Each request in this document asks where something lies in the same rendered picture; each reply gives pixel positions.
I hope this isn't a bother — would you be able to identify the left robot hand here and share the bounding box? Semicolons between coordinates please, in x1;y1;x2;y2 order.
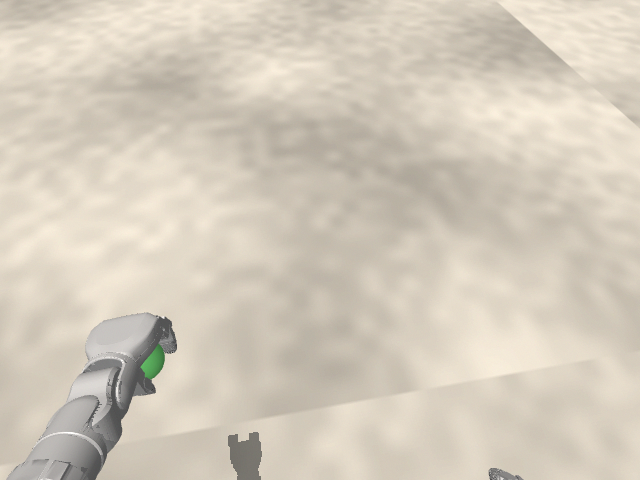
85;312;177;396

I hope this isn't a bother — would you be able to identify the left robot arm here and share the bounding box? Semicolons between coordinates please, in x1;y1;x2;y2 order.
6;353;139;480

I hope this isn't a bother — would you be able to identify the ball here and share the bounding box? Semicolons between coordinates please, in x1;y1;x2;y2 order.
141;343;165;379

